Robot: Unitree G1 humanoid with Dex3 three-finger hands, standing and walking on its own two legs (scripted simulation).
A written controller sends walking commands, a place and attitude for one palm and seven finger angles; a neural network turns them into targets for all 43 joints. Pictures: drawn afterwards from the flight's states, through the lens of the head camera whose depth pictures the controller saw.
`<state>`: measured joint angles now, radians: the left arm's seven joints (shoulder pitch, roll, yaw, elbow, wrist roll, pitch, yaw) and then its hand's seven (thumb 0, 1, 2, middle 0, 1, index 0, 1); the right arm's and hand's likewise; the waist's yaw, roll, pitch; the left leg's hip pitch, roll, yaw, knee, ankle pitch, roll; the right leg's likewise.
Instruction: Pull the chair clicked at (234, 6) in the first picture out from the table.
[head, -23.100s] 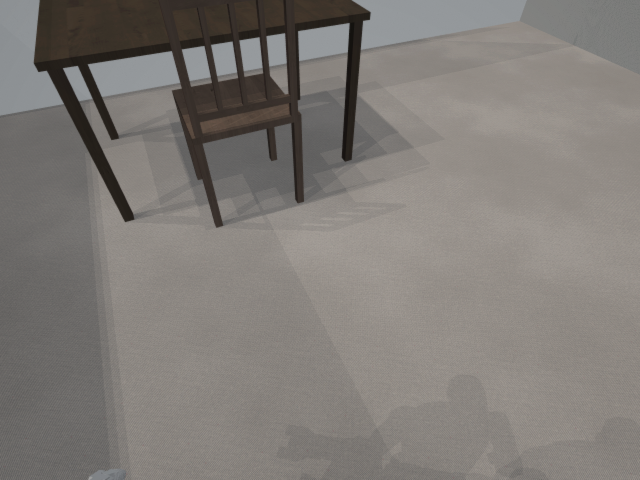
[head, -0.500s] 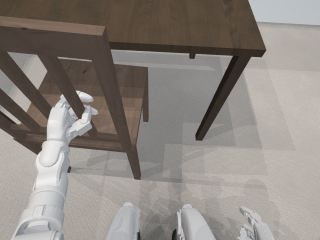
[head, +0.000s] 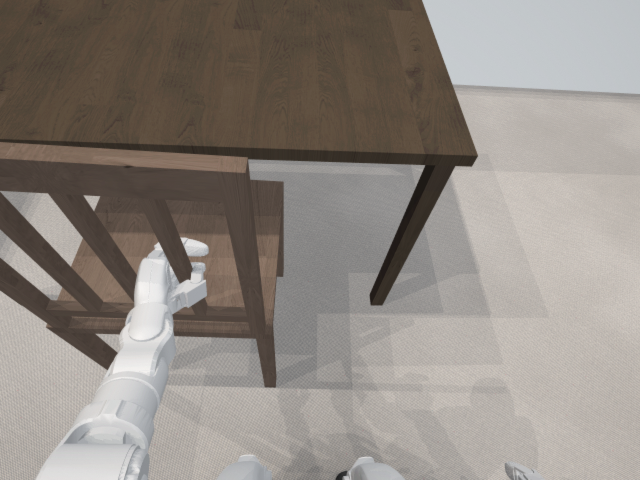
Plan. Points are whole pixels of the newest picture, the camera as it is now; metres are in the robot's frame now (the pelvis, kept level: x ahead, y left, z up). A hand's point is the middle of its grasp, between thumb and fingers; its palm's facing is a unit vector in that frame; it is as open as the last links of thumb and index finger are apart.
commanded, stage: step backward, pulling the chair out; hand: left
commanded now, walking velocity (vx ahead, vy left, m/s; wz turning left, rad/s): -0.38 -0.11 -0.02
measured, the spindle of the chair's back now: (115, 262) +0.40 +0.29 -0.04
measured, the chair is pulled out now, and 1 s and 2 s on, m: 0.05 0.15 0.17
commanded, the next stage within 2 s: none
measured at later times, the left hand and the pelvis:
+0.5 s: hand (222, 332) +0.31 +0.13 -0.04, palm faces +0.05 -0.98 -0.19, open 5.0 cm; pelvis -0.05 -0.01 +0.01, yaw +0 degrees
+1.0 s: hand (224, 347) +0.29 +0.12 -0.04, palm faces +0.02 -0.98 -0.20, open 5.1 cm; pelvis -0.06 -0.01 +0.01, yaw -1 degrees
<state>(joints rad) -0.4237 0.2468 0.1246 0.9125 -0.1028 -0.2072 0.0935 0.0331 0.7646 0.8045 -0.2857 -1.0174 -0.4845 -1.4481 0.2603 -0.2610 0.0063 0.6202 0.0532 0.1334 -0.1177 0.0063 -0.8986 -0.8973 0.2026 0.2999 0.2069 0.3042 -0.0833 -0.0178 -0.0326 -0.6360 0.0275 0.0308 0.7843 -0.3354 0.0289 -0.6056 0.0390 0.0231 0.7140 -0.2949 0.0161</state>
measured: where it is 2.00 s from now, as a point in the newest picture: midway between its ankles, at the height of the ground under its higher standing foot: outside the picture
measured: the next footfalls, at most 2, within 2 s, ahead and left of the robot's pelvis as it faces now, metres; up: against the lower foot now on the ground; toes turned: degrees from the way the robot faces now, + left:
left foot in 1.86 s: -0.06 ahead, +0.12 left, +0.00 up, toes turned -3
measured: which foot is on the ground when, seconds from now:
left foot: down 0.00-1.00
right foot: down 0.00-1.00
